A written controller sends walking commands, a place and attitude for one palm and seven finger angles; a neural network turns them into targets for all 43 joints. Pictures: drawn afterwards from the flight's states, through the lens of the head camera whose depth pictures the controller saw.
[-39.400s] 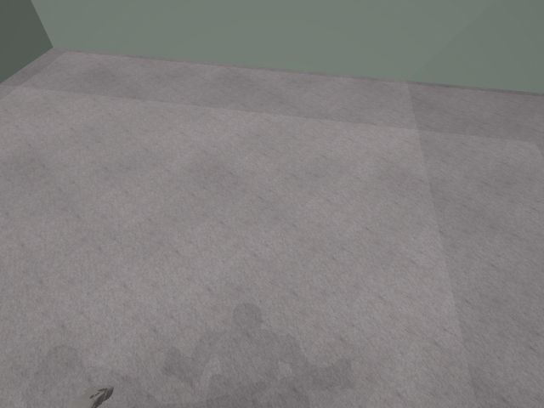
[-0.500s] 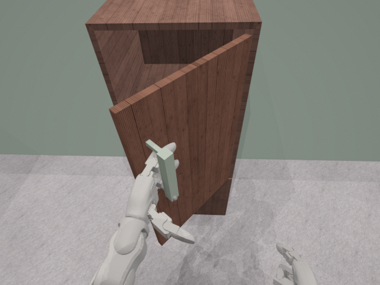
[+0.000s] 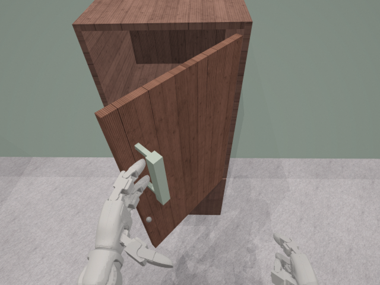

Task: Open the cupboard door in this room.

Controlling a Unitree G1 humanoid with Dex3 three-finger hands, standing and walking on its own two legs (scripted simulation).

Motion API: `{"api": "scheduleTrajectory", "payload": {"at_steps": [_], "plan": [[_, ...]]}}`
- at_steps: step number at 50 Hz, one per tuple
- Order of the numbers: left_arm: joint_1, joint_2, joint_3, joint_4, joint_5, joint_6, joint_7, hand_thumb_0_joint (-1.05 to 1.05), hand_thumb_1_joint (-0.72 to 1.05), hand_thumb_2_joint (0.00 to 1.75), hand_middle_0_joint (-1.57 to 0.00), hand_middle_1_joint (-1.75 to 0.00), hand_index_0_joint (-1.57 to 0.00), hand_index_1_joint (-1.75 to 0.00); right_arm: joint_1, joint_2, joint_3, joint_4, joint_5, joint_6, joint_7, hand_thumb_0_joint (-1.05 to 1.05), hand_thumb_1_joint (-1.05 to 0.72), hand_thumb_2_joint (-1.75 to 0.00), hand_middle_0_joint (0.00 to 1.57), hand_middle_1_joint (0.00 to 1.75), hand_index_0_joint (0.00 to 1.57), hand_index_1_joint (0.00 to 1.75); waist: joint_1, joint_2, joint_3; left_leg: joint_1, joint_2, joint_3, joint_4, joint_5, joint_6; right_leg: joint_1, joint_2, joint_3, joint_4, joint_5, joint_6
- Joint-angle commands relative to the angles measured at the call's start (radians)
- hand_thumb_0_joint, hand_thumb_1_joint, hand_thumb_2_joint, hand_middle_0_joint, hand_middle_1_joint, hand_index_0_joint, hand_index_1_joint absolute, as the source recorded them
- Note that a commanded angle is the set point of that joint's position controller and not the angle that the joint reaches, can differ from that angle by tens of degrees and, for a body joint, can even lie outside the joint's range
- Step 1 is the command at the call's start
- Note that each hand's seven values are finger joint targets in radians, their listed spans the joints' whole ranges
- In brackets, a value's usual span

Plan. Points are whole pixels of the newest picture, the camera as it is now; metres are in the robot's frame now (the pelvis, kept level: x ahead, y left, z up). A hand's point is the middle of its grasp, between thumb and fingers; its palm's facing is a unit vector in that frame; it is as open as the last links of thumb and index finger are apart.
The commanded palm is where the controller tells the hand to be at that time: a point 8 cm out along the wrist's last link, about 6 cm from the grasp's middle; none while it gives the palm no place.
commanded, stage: slide the hand sideways off the handle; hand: left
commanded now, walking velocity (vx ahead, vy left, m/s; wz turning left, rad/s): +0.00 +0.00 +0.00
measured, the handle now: (152, 174) +0.32 +0.10 +0.08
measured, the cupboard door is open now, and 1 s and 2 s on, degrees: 49 48 48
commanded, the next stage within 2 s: draw the hand back to the body in 0.46 s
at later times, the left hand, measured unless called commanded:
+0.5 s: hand (109, 246) +0.18 +0.15 +0.08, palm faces +0.02 -1.00 -0.03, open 16.3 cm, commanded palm +0.15 +0.21 +0.08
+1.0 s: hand (74, 243) +0.17 +0.19 +0.11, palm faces +0.03 -1.00 -0.06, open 16.3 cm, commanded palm +0.14 +0.25 +0.13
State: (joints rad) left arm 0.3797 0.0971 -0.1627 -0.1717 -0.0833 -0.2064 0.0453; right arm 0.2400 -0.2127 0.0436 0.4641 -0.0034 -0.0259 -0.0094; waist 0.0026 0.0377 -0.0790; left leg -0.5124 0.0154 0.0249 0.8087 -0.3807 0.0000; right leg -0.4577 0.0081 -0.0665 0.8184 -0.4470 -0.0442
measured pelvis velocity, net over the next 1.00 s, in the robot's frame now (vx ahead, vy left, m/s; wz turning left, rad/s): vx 0.00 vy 0.02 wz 0.02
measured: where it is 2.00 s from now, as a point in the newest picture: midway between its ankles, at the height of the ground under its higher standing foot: outside the picture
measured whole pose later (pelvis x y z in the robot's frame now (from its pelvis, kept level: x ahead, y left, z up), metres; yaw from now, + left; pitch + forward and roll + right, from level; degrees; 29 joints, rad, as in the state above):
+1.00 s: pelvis +0.00 +0.02 +0.00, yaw +1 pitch +4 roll -2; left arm 0.59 0.23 0.10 -0.41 -0.26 -0.13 -0.18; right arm 0.27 -0.23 0.05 0.47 0.04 -0.15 -0.06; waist 0.04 0.06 -0.11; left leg -0.53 0.00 0.00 0.87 -0.41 0.03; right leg -0.44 0.00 -0.09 0.82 -0.45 -0.01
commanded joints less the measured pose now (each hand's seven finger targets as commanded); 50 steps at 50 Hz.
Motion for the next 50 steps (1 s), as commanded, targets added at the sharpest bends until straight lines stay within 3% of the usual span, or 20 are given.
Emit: {"api": "scheduleTrajectory", "payload": {"at_steps": [1, 5, 8, 12, 14, 15, 22, 23, 24, 28, 31, 34, 38, 46, 50], "plan": [[-0.015, 0.054, 0.114, -0.256, -0.029, -0.079, -0.012, 0.0, -0.5, 0.3, -0.15, -0.3, -0.15, -0.3, -0.095, -0.088, -0.045, -0.171, 0.006, -0.063, -0.011, 0.0, -0.9, -0.9, 0.2, 0.3, 0.2, 0.3, 0.013, -0.076, -0.122, 0.071, -0.03, -0.028, -0.076, 0.156, 0.026, 0.047, -0.005, 0.064, -0.152, 0.305, 0.033], [0.122, 0.087, 0.166, -0.29, -0.056, -0.095, -0.051, 0.0, -0.5, 0.3, -0.15, -0.3, -0.15, -0.3, -0.076, -0.091, -0.051, -0.177, 0.01, -0.069, -0.012, 0.0, -0.9, -0.9, 0.2, 0.3, 0.2, 0.3, 0.024, -0.082, -0.153, 0.058, -0.034, -0.027, -0.055, 0.204, 0.024, 0.086, -0.01, 0.068, -0.126, 0.431, 0.043], [0.144, 0.101, 0.189, -0.32, -0.075, -0.108, -0.084, 0.0, -0.5, 0.3, -0.15, -0.3, -0.15, -0.3, -0.075, -0.092, -0.053, -0.182, 0.012, -0.073, -0.018, 0.0, -0.9, -0.9, 0.2, 0.3, 0.2, 0.3, 0.014, -0.081, -0.133, 0.035, -0.038, -0.025, -0.038, 0.196, 0.022, 0.075, -0.019, 0.081, -0.121, 0.474, 0.056], [0.187, 0.127, 0.233, -0.31, -0.107, -0.132, -0.126, 0.0, -0.5, 0.3, -0.15, -0.3, -0.15, -0.3, -0.069, -0.097, -0.06, -0.178, 0.017, -0.082, -0.027, 0.0, -0.9, -0.9, 0.2, 0.3, 0.2, 0.3, 0.008, -0.083, -0.102, 0.0, -0.039, -0.033, -0.012, 0.172, 0.019, 0.05, -0.025, 0.102, -0.123, 0.455, 0.063], [0.191, 0.138, 0.256, -0.324, -0.127, -0.148, -0.149, 0.0, -0.5, 0.3, -0.15, -0.3, -0.15, -0.3, -0.065, -0.102, -0.063, -0.176, 0.019, -0.089, -0.031, 0.0, -0.9, -0.9, 0.2, 0.3, 0.2, 0.3, 0.01, -0.084, -0.126, -0.004, -0.04, -0.037, 0.001, 0.175, 0.018, 0.05, -0.025, 0.108, -0.115, 0.456, 0.064], [0.215, 0.139, 0.257, -0.318, -0.134, -0.151, -0.161, 0.0, -0.5, 0.3, -0.15, -0.3, -0.15, -0.3, -0.065, -0.101, -0.065, -0.176, 0.02, -0.091, -0.032, 0.0, -0.9, -0.9, 0.2, 0.3, 0.2, 0.3, 0.006, -0.106, -0.128, -0.016, -0.04, -0.039, 0.012, 0.171, 0.019, 0.054, -0.03, 0.121, -0.121, 0.454, 0.07], [0.184, 0.145, 0.229, -0.345, -0.173, -0.184, -0.258, 0.0, -0.5, 0.3, -0.15, -0.3, -0.15, -0.3, -0.055, -0.118, -0.069, -0.173, 0.029, -0.124, -0.047, 0.0, -0.9, -0.9, 0.2, 0.3, 0.2, 0.3, -0.015, -0.063, -0.134, -0.022, -0.039, -0.055, 0.036, 0.163, 0.023, -0.007, -0.026, 0.105, -0.101, 0.397, 0.066], [0.173, 0.151, 0.232, -0.339, -0.177, -0.181, -0.262, 0.0, -0.5, 0.3, -0.15, -0.3, -0.15, -0.3, -0.053, -0.119, -0.069, -0.172, 0.03, -0.129, -0.049, 0.0, -0.9, -0.9, 0.2, 0.3, 0.2, 0.3, -0.017, -0.043, -0.121, -0.026, -0.037, -0.057, 0.037, 0.151, 0.023, -0.029, -0.023, 0.1, -0.103, 0.36, 0.062], [0.153, 0.154, 0.233, -0.331, -0.177, -0.178, -0.264, 0.0, -0.5, 0.3, -0.15, -0.3, -0.15, -0.3, -0.049, -0.122, -0.069, -0.169, 0.031, -0.132, -0.052, 0.0, -0.9, -0.9, 0.2, 0.3, 0.2, 0.3, -0.021, -0.065, -0.113, -0.025, -0.035, -0.059, 0.035, 0.143, 0.024, -0.046, -0.016, 0.088, -0.101, 0.323, 0.057], [0.178, 0.153, 0.243, -0.32, -0.173, -0.157, -0.243, 0.0, -0.5, 0.3, -0.15, -0.3, -0.15, -0.3, -0.058, -0.117, -0.069, -0.18, 0.033, -0.144, -0.054, 0.0, -0.9, -0.9, 0.2, 0.3, 0.2, 0.3, 0.006, -0.052, -0.135, -0.018, -0.035, -0.062, 0.023, 0.14, 0.023, -0.048, -0.009, 0.071, -0.088, 0.266, 0.043], [0.208, 0.198, 0.299, -0.388, -0.172, -0.136, -0.213, 0.0, -0.5, 0.3, -0.15, -0.3, -0.15, -0.3, -0.072, -0.107, -0.068, -0.193, 0.039, -0.144, -0.052, 0.0, -0.9, -0.9, 0.2, 0.3, 0.2, 0.3, 0.043, -0.002, -0.188, 0.021, -0.034, -0.057, -0.006, 0.18, 0.024, 0.002, 0.0, 0.048, -0.072, 0.285, 0.029], [0.192, 0.197, 0.303, -0.427, -0.172, -0.109, -0.19, 0.0, -0.5, 0.3, -0.15, -0.3, -0.15, -0.3, -0.074, -0.102, -0.062, -0.197, 0.043, -0.144, -0.053, 0.0, -0.9, -0.9, 0.2, 0.3, 0.2, 0.3, 0.038, -0.001, -0.166, 0.034, -0.03, -0.058, -0.029, 0.173, 0.023, -0.006, 0.01, 0.028, -0.079, 0.27, 0.028], [0.198, 0.176, 0.29, -0.397, -0.186, -0.065, -0.199, 0.0, -0.5, 0.3, -0.15, -0.3, -0.15, -0.3, -0.081, -0.11, -0.055, -0.187, 0.048, -0.15, -0.056, 0.0, -0.9, -0.9, 0.2, 0.3, 0.2, 0.3, 0.019, -0.045, -0.084, 0.024, -0.021, -0.069, -0.051, 0.118, 0.024, -0.035, 0.018, 0.018, -0.113, 0.199, 0.032], [0.148, 0.23, 0.329, -0.494, -0.195, -0.001, -0.226, 0.0, -0.5, 0.3, -0.15, -0.3, -0.15, -0.3, -0.09, -0.12, -0.041, -0.18, 0.05, -0.181, -0.065, 0.0, -0.9, -0.9, 0.2, 0.3, 0.2, 0.3, 0.028, 0.014, -0.086, 0.082, -0.016, -0.085, -0.099, 0.11, 0.022, -0.009, 0.021, 0.002, -0.14, 0.166, 0.024], [0.137, 0.244, 0.368, -0.479, -0.208, 0.025, -0.224, 0.0, -0.43, 0.33, -0.15, -0.3, -0.15, -0.3, -0.094, -0.121, -0.037, -0.16, 0.053, -0.191, -0.069, 0.0, -0.9, -0.9, 0.2, 0.3, 0.2, 0.3, 0.032, -0.002, -0.062, 0.096, -0.012, -0.096, -0.126, 0.09, 0.019, 0.003, 0.027, -0.01, -0.16, 0.144, 0.023]]}}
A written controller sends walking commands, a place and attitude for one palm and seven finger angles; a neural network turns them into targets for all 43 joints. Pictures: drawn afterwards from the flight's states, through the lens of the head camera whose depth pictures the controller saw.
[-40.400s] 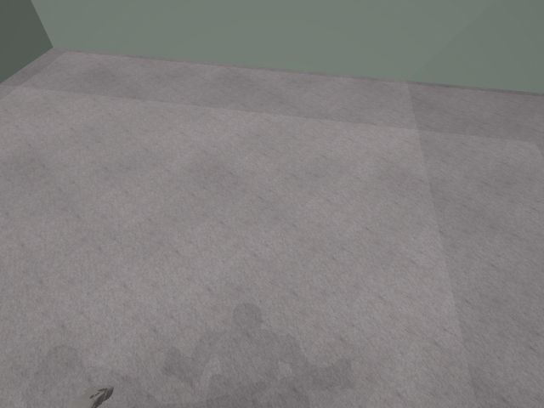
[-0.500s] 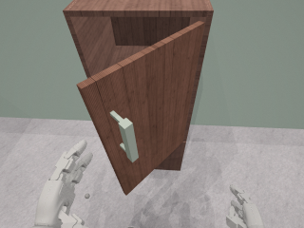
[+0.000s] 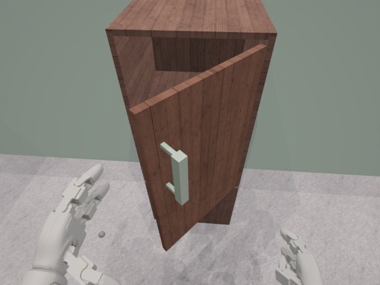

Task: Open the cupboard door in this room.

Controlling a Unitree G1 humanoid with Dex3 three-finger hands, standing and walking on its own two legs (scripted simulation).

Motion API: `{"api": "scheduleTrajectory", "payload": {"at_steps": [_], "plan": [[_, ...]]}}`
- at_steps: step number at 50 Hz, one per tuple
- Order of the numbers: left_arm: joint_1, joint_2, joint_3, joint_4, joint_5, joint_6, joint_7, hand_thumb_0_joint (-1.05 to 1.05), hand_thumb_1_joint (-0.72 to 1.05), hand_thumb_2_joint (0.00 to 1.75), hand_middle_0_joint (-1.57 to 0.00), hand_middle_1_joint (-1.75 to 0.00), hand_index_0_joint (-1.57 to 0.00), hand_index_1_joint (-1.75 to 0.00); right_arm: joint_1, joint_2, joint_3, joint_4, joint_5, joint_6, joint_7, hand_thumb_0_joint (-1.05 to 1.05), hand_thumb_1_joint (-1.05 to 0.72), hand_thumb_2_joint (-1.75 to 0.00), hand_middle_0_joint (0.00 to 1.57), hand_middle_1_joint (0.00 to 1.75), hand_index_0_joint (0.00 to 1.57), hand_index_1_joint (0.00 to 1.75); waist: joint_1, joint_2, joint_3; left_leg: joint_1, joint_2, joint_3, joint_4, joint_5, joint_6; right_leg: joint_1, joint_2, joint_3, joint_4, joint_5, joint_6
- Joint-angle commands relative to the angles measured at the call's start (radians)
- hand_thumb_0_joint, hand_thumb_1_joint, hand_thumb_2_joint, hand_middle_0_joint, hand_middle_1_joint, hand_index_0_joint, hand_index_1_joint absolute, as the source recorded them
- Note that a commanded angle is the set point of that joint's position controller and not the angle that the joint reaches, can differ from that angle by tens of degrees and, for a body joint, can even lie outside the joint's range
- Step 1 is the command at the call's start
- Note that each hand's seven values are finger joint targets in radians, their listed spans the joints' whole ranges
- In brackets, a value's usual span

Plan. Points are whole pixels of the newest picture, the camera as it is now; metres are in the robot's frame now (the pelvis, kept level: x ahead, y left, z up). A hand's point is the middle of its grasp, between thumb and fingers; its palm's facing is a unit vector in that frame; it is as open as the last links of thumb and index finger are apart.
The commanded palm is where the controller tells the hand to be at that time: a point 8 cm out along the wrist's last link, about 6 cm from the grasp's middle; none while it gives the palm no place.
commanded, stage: draw the hand back to the body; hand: left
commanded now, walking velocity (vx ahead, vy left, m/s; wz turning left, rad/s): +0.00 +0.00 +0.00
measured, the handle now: (174, 174) +0.32 +0.07 +0.09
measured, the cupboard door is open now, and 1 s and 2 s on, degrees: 48 48 48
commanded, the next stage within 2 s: step back with the hand held close in 1.14 s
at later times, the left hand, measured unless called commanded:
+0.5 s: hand (53, 201) +0.20 +0.24 +0.16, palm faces +0.34 -0.86 -0.38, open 12.2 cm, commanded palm +0.16 +0.28 +0.18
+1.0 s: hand (47, 181) +0.22 +0.25 +0.19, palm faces +0.42 -0.82 -0.39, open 7.6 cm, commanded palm +0.17 +0.29 +0.21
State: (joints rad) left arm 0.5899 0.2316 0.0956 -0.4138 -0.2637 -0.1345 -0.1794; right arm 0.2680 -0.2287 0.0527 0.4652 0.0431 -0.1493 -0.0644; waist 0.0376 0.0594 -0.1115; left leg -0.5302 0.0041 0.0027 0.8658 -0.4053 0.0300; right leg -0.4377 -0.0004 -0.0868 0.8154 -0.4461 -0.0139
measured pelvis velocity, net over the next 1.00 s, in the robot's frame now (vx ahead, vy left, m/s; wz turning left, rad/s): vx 0.03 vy -0.01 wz -0.03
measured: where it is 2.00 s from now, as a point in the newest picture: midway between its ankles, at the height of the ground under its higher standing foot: outside the picture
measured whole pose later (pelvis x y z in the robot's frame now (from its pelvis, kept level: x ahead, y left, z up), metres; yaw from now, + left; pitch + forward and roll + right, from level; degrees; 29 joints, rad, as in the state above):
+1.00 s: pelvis +0.03 -0.01 +0.04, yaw -2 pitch -4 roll +0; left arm 0.47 0.32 0.31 -0.37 -0.06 -0.06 0.11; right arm 0.18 -0.23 0.02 0.63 0.00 -0.07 -0.07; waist 0.07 0.06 0.01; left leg -0.10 0.00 0.04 0.39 -0.23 0.02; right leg -0.04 0.01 -0.05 0.36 -0.26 -0.02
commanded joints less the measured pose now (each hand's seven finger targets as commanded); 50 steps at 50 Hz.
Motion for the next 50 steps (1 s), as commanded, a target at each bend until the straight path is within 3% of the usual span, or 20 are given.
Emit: {"api": "scheduleTrajectory", "payload": {"at_steps": [1, 3, 4, 5, 7, 9, 10, 12, 14, 15, 19, 21, 30, 36, 38, 42, 43, 48, 50], "plan": [[-0.072, 0.112, 0.118, -0.241, -0.03, -0.038, 0.0, 0.0, -0.4, 0.34, -0.15, -0.3, -0.15, -0.3, -0.126, -0.106, -0.044, -0.161, 0.008, -0.071, -0.014, 0.0, -0.9, -0.9, 0.2, 0.3, 0.2, 0.3, 0.001, -0.007, -0.016, 0.115, -0.001, -0.074, -0.19, 0.111, -0.012, -0.017, 0.034, 0.012, -0.164, 0.14, -0.007], [-0.094, 0.122, 0.134, -0.246, -0.036, -0.017, -0.005, 0.0, -0.32, 0.37, -0.16, -0.3, -0.16, -0.3, -0.127, -0.108, -0.042, -0.153, 0.009, -0.075, -0.016, 0.0, -0.9, -0.9, 0.2, 0.3, 0.2, 0.3, 0.001, 0.01, -0.019, 0.131, -0.001, -0.074, -0.202, 0.111, -0.013, -0.006, 0.033, 0.008, -0.174, 0.141, -0.007], [-0.147, 0.265, 0.159, -0.317, 0.117, -0.013, 0.131, 0.0, -0.29, 0.39, -0.16, -0.3, -0.16, -0.3, -0.138, -0.1, -0.039, -0.158, -0.005, -0.06, -0.04, 0.0, -0.9, -0.9, 0.2, 0.3, 0.2, 0.3, 0.032, 0.013, -0.005, 0.142, 0.005, -0.062, -0.246, 0.098, -0.01, 0.036, 0.008, 0.078, -0.254, 0.135, -0.023], [-0.098, 0.216, 0.152, -0.284, 0.133, 0.003, 0.195, 0.0, -0.26, 0.4, -0.16, -0.3, -0.16, -0.3, -0.137, -0.084, -0.033, -0.143, -0.015, -0.057, -0.05, 0.0, -0.9, -0.9, 0.2, 0.3, 0.2, 0.3, 0.017, -0.005, 0.04, 0.157, 0.001, -0.052, -0.256, 0.085, -0.011, 0.031, 0.001, 0.079, -0.301, 0.1, -0.021], [-0.036, 0.136, 0.086, -0.26, 0.161, 0.03, 0.234, 0.0, -0.18, 0.43, -0.16, -0.3, -0.16, -0.3, -0.13, -0.079, -0.027, -0.133, -0.017, -0.045, -0.048, 0.0, -0.9, -0.9, 0.2, 0.3, 0.2, 0.3, 0.008, 0.009, 0.061, 0.194, 0.007, -0.052, -0.275, 0.101, -0.01, 0.041, -0.003, 0.062, -0.306, 0.114, -0.018], [-0.051, 0.151, 0.089, -0.278, 0.184, 0.035, 0.263, 0.0, -0.12, 0.47, -0.16, -0.3, -0.16, -0.3, -0.139, -0.085, -0.026, -0.12, -0.022, -0.037, -0.044, 0.0, -0.9, -0.9, 0.2, 0.3, 0.2, 0.3, 0.006, 0.035, 0.055, 0.232, 0.013, -0.059, -0.315, 0.118, -0.011, 0.079, -0.002, 0.053, -0.318, 0.139, -0.017], [-0.041, 0.16, 0.102, -0.251, 0.19, 0.037, 0.275, 0.0, -0.08, 0.48, -0.16, -0.3, -0.16, -0.3, -0.152, -0.09, -0.027, -0.11, -0.026, -0.035, -0.044, 0.0, -0.9, -0.9, 0.2, 0.3, 0.2, 0.3, 0.01, -0.028, 0.063, 0.232, 0.016, -0.062, -0.33, 0.129, -0.008, 0.107, 0.001, 0.049, -0.336, 0.147, -0.016], [-0.074, 0.177, 0.11, -0.268, 0.201, 0.033, 0.291, 0.0, -0.01, 0.51, -0.17, -0.3, -0.17, -0.3, -0.163, -0.095, -0.029, -0.104, -0.029, -0.033, -0.045, 0.0, -0.9, -0.9, 0.2, 0.3, 0.2, 0.3, 0.006, -0.03, 0.057, 0.269, 0.017, -0.055, -0.361, 0.133, -0.006, 0.132, -0.001, 0.052, -0.361, 0.149, -0.012], [-0.083, 0.203, 0.148, -0.262, 0.21, 0.028, 0.307, 0.0, 0.06, 0.54, -0.17, -0.3, -0.17, -0.3, -0.167, -0.096, -0.032, -0.087, -0.033, -0.032, -0.049, 0.0, -0.9, -0.9, 0.2, 0.3, 0.2, 0.3, 0.011, -0.033, 0.047, 0.303, 0.017, -0.047, -0.385, 0.168, -0.005, 0.171, -0.001, 0.05, -0.381, 0.18, -0.012], [-0.083, 0.222, 0.173, -0.246, 0.212, 0.03, 0.314, 0.0, 0.09, 0.55, -0.17, -0.3, -0.17, -0.3, -0.177, -0.097, -0.032, -0.076, -0.036, -0.032, -0.05, 0.0, -0.9, -0.9, 0.2, 0.3, 0.2, 0.3, 0.018, -0.002, 0.046, 0.315, 0.014, -0.043, -0.398, 0.185, -0.006, 0.199, -0.004, 0.053, -0.393, 0.194, -0.015], [-0.101, 0.223, 0.19, -0.266, 0.216, 0.02, 0.322, 0.0, 0.23, 0.62, -0.18, -0.3, -0.18, -0.3, -0.183, -0.094, -0.032, -0.052, -0.04, -0.034, -0.044, 0.0, -0.9, -0.9, 0.2, 0.3, 0.2, 0.3, 0.02, 0.041, 0.04, 0.377, 0.019, -0.043, -0.443, 0.262, -0.013, 0.247, -0.003, 0.049, -0.413, 0.256, -0.017], [-0.095, 0.221, 0.203, -0.247, 0.216, 0.02, 0.323, 0.0, 0.31, 0.64, -0.18, -0.3, -0.18, -0.3, -0.191, -0.096, -0.034, -0.04, -0.041, -0.032, -0.042, 0.0, -0.9, -0.9, 0.2, 0.3, 0.2, 0.3, 0.023, 0.005, 0.051, 0.386, 0.022, -0.042, -0.458, 0.305, -0.014, 0.273, -0.001, 0.044, -0.423, 0.287, -0.015], [-0.135, 0.263, 0.297, -0.194, 0.21, 0.014, 0.321, 0.0, 0.62, 0.78, -0.19, -0.3, -0.19, -0.3, -0.199, -0.105, -0.053, -0.008, -0.046, -0.005, -0.027, 0.0, -0.9, -0.9, 0.2, 0.3, 0.2, 0.3, 0.035, -0.026, 0.06, 0.439, 0.026, -0.03, -0.495, 0.434, -0.018, 0.341, 0.004, 0.047, -0.463, 0.389, -0.015], [-0.203, 0.293, 0.346, -0.222, 0.204, 0.006, 0.32, 0.0, 0.83, 0.87, -0.2, -0.3, -0.2, -0.3, -0.208, -0.099, -0.057, 0.003, -0.044, 0.01, -0.022, 0.0, -0.9, -0.9, 0.2, 0.3, 0.2, 0.3, 0.033, 0.064, 0.044, 0.479, 0.025, -0.017, -0.497, 0.483, -0.022, 0.357, -0.001, 0.056, -0.478, 0.432, -0.012], [-0.215, 0.306, 0.368, -0.215, 0.2, 0.005, 0.32, 0.0, 0.9, 0.9, -0.2, -0.3, -0.2, -0.3, -0.208, -0.101, -0.06, 0.005, -0.045, 0.012, -0.021, 0.0, -0.9, -0.9, 0.2, 0.3, 0.2, 0.3, 0.034, 0.031, 0.045, 0.485, 0.024, -0.016, -0.496, 0.495, -0.018, 0.359, 0.002, 0.055, -0.483, 0.448, -0.011], [-0.172, 0.25, 0.318, -0.149, 0.195, 0.017, 0.307, 0.0, 0.9, 0.9, -0.2, -0.3, -0.2, -0.3, -0.213, -0.106, -0.067, 0.002, -0.043, 0.027, -0.015, 0.0, -0.9, -0.9, 0.2, 0.3, 0.2, 0.3, 0.03, -0.033, 0.072, 0.483, 0.025, -0.005, -0.501, 0.484, -0.009, 0.349, 0.002, 0.054, -0.493, 0.459, -0.003], [-0.181, 0.249, 0.313, -0.16, 0.196, 0.016, 0.304, 0.0, 0.9, 0.9, -0.2, -0.3, -0.2, -0.3, -0.214, -0.107, -0.069, 0.003, -0.043, 0.029, -0.014, 0.0, -0.9, -0.9, 0.2, 0.3, 0.2, 0.3, 0.027, -0.015, 0.065, 0.49, 0.023, -0.001, -0.5, 0.476, -0.007, 0.349, 0.001, 0.058, -0.497, 0.458, -0.002], [-0.206, 0.288, 0.343, -0.186, 0.197, 0.004, 0.307, 0.0, 0.9, 0.9, -0.2, -0.3, -0.2, -0.3, -0.221, -0.105, -0.071, 0.001, -0.045, 0.032, -0.018, 0.0, -0.9, -0.9, 0.2, 0.3, 0.2, 0.3, 0.034, -0.031, 0.036, 0.495, 0.016, -0.001, -0.501, 0.457, -0.002, 0.368, 0.0, 0.063, -0.503, 0.459, -0.003], [-0.224, 0.315, 0.359, -0.212, 0.2, -0.001, 0.311, 0.0, 0.9, 0.9, -0.2, -0.3, -0.2, -0.3, -0.223, -0.104, -0.07, 0.004, -0.045, 0.026, -0.022, 0.0, -0.9, -0.9, 0.2, 0.3, 0.2, 0.3, 0.037, 0.007, 0.022, 0.501, 0.013, 0.002, -0.496, 0.452, -0.004, 0.376, -0.002, 0.066, -0.507, 0.457, -0.005]]}}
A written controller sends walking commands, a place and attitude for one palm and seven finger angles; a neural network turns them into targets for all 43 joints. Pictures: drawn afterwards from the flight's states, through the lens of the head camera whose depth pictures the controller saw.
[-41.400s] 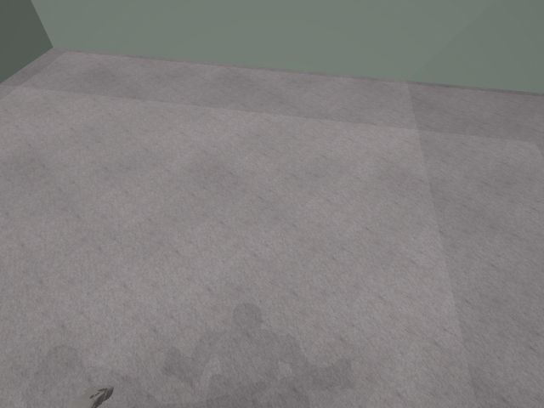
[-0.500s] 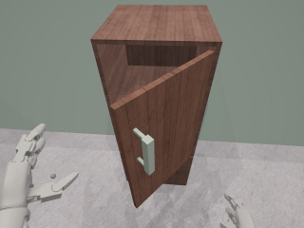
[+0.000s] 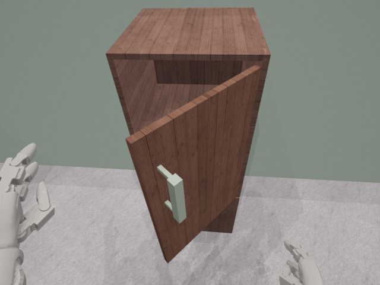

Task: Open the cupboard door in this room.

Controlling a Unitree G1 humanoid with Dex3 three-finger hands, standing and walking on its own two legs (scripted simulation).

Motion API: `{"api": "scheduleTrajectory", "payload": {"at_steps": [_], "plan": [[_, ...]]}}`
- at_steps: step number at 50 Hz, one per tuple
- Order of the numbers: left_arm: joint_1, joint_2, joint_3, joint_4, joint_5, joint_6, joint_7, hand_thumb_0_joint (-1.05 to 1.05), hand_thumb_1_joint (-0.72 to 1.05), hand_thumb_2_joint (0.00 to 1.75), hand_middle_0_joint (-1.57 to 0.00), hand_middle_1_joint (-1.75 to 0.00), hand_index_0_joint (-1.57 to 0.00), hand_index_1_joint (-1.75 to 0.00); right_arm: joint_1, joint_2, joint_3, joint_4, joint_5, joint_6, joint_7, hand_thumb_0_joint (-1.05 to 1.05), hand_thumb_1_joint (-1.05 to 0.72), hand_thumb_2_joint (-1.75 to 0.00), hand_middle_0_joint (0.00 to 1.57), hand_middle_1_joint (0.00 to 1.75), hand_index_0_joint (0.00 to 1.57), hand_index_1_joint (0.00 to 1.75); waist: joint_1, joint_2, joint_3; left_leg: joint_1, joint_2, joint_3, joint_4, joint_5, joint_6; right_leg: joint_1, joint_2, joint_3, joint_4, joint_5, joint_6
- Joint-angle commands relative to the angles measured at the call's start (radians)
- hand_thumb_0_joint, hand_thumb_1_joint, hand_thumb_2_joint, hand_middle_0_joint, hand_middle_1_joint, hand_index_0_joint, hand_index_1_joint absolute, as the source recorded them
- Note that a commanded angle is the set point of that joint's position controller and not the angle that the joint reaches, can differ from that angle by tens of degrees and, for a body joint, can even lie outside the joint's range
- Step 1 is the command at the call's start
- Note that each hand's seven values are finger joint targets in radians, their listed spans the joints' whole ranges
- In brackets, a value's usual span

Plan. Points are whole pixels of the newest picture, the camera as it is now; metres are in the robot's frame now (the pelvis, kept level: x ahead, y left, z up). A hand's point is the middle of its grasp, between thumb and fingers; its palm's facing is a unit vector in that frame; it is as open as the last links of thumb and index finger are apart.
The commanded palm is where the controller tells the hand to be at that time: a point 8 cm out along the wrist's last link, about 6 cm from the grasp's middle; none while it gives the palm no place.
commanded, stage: draw the hand back to the body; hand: left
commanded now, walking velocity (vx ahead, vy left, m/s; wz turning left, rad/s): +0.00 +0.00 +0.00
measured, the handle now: (171, 194) +0.29 +0.09 +0.04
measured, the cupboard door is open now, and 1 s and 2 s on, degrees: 48 48 48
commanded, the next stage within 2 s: step back with the hand held close in 0.14 s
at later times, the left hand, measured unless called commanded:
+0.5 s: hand (53, 211) +0.18 +0.25 +0.14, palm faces +0.35 -0.80 -0.49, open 7.4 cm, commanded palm +0.12 +0.30 +0.17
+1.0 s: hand out of the picture +0.08 +0.30 +0.15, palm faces +0.45 -0.74 -0.50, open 7.4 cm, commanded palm +0.01 +0.33 +0.17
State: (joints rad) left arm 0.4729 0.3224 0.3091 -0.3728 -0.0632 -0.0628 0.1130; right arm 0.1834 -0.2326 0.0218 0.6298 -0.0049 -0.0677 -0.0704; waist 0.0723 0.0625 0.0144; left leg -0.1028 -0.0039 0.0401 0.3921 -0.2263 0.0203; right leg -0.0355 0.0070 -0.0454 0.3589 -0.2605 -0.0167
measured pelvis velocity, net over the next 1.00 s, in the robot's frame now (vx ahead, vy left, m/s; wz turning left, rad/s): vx -0.11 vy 0.03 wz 0.06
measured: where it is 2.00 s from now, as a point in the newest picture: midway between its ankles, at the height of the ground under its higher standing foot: outside the picture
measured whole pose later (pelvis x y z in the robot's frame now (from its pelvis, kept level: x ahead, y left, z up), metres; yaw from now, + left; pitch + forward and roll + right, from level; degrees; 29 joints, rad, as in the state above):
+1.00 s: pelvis -0.11 +0.03 -0.02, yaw +4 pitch -1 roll -2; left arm 0.53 0.41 0.43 -0.52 -0.01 -0.19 0.14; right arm 0.22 -0.21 0.00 0.54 0.01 -0.05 -0.07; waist 0.00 0.01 0.06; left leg -0.44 -0.01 0.04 0.59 -0.17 0.07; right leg -0.33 0.02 0.00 0.59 -0.24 0.01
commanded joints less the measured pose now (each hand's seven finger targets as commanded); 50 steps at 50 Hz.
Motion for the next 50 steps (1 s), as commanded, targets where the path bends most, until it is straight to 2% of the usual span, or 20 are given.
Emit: {"api": "scheduleTrajectory", "payload": {"at_steps": [1, 6, 12, 13, 14, 15, 16, 17, 19, 20, 21, 24, 27, 31, 35, 41, 45, 47, 48, 50], "plan": [[-0.098, 0.221, 0.148, -0.252, -0.002, -0.075, 0.02, 0.0, 0.9, 0.9, -0.2, -0.3, -0.2, -0.3, -0.141, -0.095, -0.037, -0.16, 0.002, -0.06, -0.017, 0.0, -0.9, -0.9, 0.2, 0.3, 0.2, 0.3, 0.002, 0.001, -0.091, 0.069, 0.019, -0.034, -0.022, 0.268, 0.007, -0.035, -0.011, 0.026, -0.052, 0.276, -0.001], [-0.082, 0.203, 0.137, -0.217, -0.007, -0.074, 0.017, 0.0, 0.9, 0.9, -0.2, -0.3, -0.2, -0.3, -0.144, -0.092, -0.037, -0.15, 0.004, -0.062, -0.018, 0.0, -0.9, -0.9, 0.2, 0.3, 0.2, 0.3, -0.002, 0.001, -0.043, 0.06, 0.017, -0.026, -0.022, 0.243, 0.008, -0.056, -0.011, 0.031, -0.071, 0.264, 0.001], [-0.08, 0.189, 0.127, -0.176, -0.011, -0.078, 0.009, 0.0, 0.9, 0.9, -0.2, -0.3, -0.2, -0.3, -0.147, -0.094, -0.042, -0.146, 0.004, -0.06, -0.019, 0.0, -0.9, -0.9, 0.2, 0.3, 0.2, 0.3, -0.003, -0.028, -0.028, 0.063, 0.019, -0.021, -0.028, 0.206, 0.015, -0.072, -0.011, 0.037, -0.087, 0.226, 0.007], [-0.18, 0.224, 0.14, -0.265, -0.009, -0.092, 0.014, 0.0, 0.9, 0.9, -0.2, -0.3, -0.2, -0.3, -0.154, -0.096, -0.042, -0.152, 0.006, -0.066, -0.018, 0.0, -0.9, -0.9, 0.2, 0.3, 0.2, 0.3, -0.005, -0.013, -0.07, 0.078, 0.015, -0.025, -0.025, 0.204, 0.016, -0.059, -0.014, 0.042, -0.087, 0.227, 0.007], [-0.22, 0.347, 0.263, -0.282, -0.003, -0.126, 0.02, 0.0, 0.9, 0.9, -0.2, -0.3, -0.2, -0.3, -0.134, -0.115, -0.043, -0.182, 0.018, -0.048, -0.019, 0.0, -0.9, -0.9, 0.2, 0.3, 0.2, 0.3, -0.044, -0.031, 0.019, 0.017, 0.035, -0.048, 0.027, 0.161, 0.031, -0.188, -0.063, 0.124, -0.136, 0.283, 0.018], [-0.211, 0.333, 0.252, -0.252, 0.003, -0.139, 0.016, 0.0, 0.9, 0.9, -0.2, -0.3, -0.2, -0.3, -0.126, -0.102, -0.043, -0.17, 0.014, -0.032, -0.02, 0.0, -0.9, -0.9, 0.2, 0.3, 0.2, 0.3, -0.044, -0.053, 0.007, -0.006, 0.029, -0.064, 0.045, 0.141, 0.026, -0.172, -0.088, 0.12, -0.129, 0.303, 0.011], [-0.092, 0.265, 0.2, -0.188, 0.003, -0.125, 0.009, 0.0, 0.9, 0.9, -0.2, -0.3, -0.2, -0.3, -0.14, -0.101, -0.047, -0.167, 0.01, -0.023, -0.021, 0.0, -0.9, -0.9, 0.2, 0.3, 0.2, 0.3, -0.048, -0.081, 0.006, 0.004, 0.034, -0.055, 0.059, 0.166, 0.026, -0.189, -0.097, 0.118, -0.12, 0.35, 0.015], [-0.05, 0.232, 0.168, -0.191, 0.006, -0.119, 0.004, 0.0, 0.9, 0.9, -0.2, -0.3, -0.2, -0.3, -0.13, -0.106, -0.05, -0.177, 0.009, -0.012, -0.017, 0.0, -0.9, -0.9, 0.2, 0.3, 0.2, 0.3, -0.051, -0.087, -0.021, 0.002, 0.035, -0.047, 0.064, 0.188, 0.023, -0.18, -0.099, 0.102, -0.103, 0.37, 0.021], [0.004, 0.211, 0.152, -0.198, 0.005, -0.114, 0.001, 0.0, 0.9, 0.9, -0.2, -0.3, -0.2, -0.3, -0.122, -0.112, -0.058, -0.192, 0.012, 0.004, -0.015, 0.0, -0.9, -0.9, 0.2, 0.3, 0.2, 0.3, -0.055, -0.063, -0.077, 0.012, 0.046, -0.037, 0.063, 0.236, 0.02, -0.167, -0.098, 0.085, -0.072, 0.388, 0.03], [0.025, 0.212, 0.154, -0.216, 0.005, -0.117, 0.003, 0.0, 0.9, 0.9, -0.2, -0.3, -0.2, -0.3, -0.124, -0.115, -0.061, -0.197, 0.011, 0.011, -0.017, 0.0, -0.9, -0.9, 0.2, 0.3, 0.2, 0.3, -0.053, -0.023, -0.106, 0.013, 0.05, -0.037, 0.057, 0.275, 0.02, -0.149, -0.096, 0.074, -0.053, 0.404, 0.031], [0.048, 0.221, 0.163, -0.23, 0.003, -0.117, 0.006, 0.0, 0.9, 0.9, -0.2, -0.3, -0.2, -0.3, -0.117, -0.116, -0.064, -0.204, 0.014, 0.017, -0.018, 0.0, -0.9, -0.9, 0.2, 0.3, 0.2, 0.3, -0.054, -0.02, -0.136, 0.018, 0.058, -0.04, 0.056, 0.315, 0.019, -0.138, -0.091, 0.071, -0.034, 0.415, 0.031], [0.072, 0.263, 0.204, -0.291, 0.002, -0.119, 0.015, 0.0, 0.9, 0.9, -0.2, -0.3, -0.2, -0.3, -0.117, -0.114, -0.073, -0.225, 0.02, 0.034, -0.02, 0.0, -0.9, -0.9, 0.2, 0.3, 0.2, 0.3, -0.056, -0.063, -0.19, 0.01, 0.071, -0.036, 0.071, 0.38, 0.017, -0.12, -0.087, 0.069, 0.007, 0.485, 0.034], [0.092, 0.293, 0.238, -0.331, -0.002, -0.123, 0.025, 0.0, 0.9, 0.9, -0.2, -0.3, -0.2, -0.3, -0.118, -0.108, -0.076, -0.241, 0.024, 0.045, -0.026, 0.0, -0.9, -0.9, 0.2, 0.3, 0.2, 0.3, -0.054, -0.066, -0.219, -0.011, 0.081, -0.049, 0.072, 0.419, 0.015, -0.104, -0.081, 0.07, 0.049, 0.503, 0.028], [0.102, 0.299, 0.25, -0.355, 0.0, -0.131, 0.037, 0.0, 0.9, 0.9, -0.2, -0.3, -0.2, -0.3, -0.115, -0.107, -0.079, -0.249, 0.024, 0.043, -0.031, 0.0, -0.9, -0.9, 0.2, 0.3, 0.2, 0.3, -0.054, -0.013, -0.197, -0.067, 0.096, -0.067, 0.055, 0.381, 0.017, -0.117, -0.07, 0.076, 0.076, 0.429, 0.026], [0.115, 0.277, 0.24, -0.34, 0.004, -0.14, 0.041, 0.0, 0.9, 0.9, -0.2, -0.3, -0.2, -0.3, -0.108, -0.121, -0.081, -0.249, 0.022, 0.031, -0.028, 0.0, -0.9, -0.9, 0.2, 0.3, 0.2, 0.3, -0.055, 0.025, -0.151, -0.175, 0.118, -0.108, -0.001, 0.217, 0.028, -0.117, -0.048, 0.075, 0.091, 0.255, 0.024], [0.069, 0.254, 0.236, -0.341, 0.032, -0.17, 0.047, 0.0, 0.9, 0.9, -0.2, -0.3, -0.2, -0.3, -0.101, -0.136, -0.078, -0.26, 0.019, -0.001, -0.024, 0.0, -0.9, -0.9, 0.2, 0.3, 0.2, 0.3, -0.064, 0.074, -0.046, -0.506, 0.168, -0.189, -0.14, -0.346, 0.07, -0.023, -0.01, 0.077, 0.187, 0.007, 0.028], [0.022, 0.264, 0.259, -0.365, 0.054, -0.189, 0.048, 0.0, 0.9, 0.9, -0.2, -0.3, -0.2, -0.3, -0.099, -0.141, -0.084, -0.262, 0.014, -0.025, -0.025, 0.0, -0.9, -0.9, 0.2, 0.3, 0.2, 0.3, -0.054, 0.131, -0.053, -0.673, 0.219, -0.247, -0.216, -0.525, 0.099, 0.089, 0.037, 0.045, 0.337, -0.012, 0.032], [0.041, 0.266, 0.265, -0.369, 0.051, -0.196, 0.049, 0.0, 0.9, 0.9, -0.2, -0.3, -0.2, -0.3, -0.078, -0.124, -0.085, -0.256, 0.016, -0.038, -0.019, 0.0, -0.9, -0.9, 0.2, 0.3, 0.2, 0.3, -0.056, 0.065, -0.081, -0.602, 0.19, -0.208, -0.14, -0.446, 0.086, 0.041, 0.02, 0.07, 0.285, -0.006, 0.018], [0.052, 0.269, 0.263, -0.381, 0.046, -0.199, 0.048, 0.0, 0.9, 0.9, -0.2, -0.3, -0.2, -0.3, -0.073, -0.118, -0.087, -0.257, 0.017, -0.044, -0.016, 0.0, -0.9, -0.9, 0.2, 0.3, 0.2, 0.3, -0.062, 0.011, -0.083, -0.538, 0.148, -0.172, -0.067, -0.412, 0.069, -0.039, -0.003, 0.116, 0.21, -0.044, 0.002], [0.065, 0.295, 0.278, -0.397, 0.036, -0.213, 0.049, 0.0, 0.9, 0.9, -0.2, -0.3, -0.2, -0.3, -0.061, -0.114, -0.094, -0.235, 0.007, -0.048, -0.013, 0.0, -0.9, -0.9, 0.2, 0.3, 0.2, 0.3, -0.078, -0.094, -0.066, -0.319, 0.054, -0.097, 0.158, -0.309, 0.018, -0.331, -0.108, 0.282, -0.016, -0.224, -0.058]]}}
